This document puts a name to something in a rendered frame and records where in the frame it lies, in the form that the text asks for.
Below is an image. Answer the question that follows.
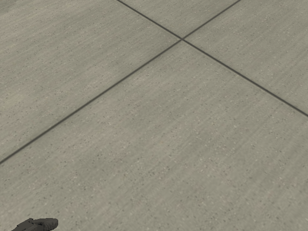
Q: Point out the robot left hand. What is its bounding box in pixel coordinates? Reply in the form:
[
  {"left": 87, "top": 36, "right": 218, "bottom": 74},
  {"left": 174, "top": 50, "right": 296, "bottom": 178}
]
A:
[{"left": 12, "top": 218, "right": 59, "bottom": 231}]

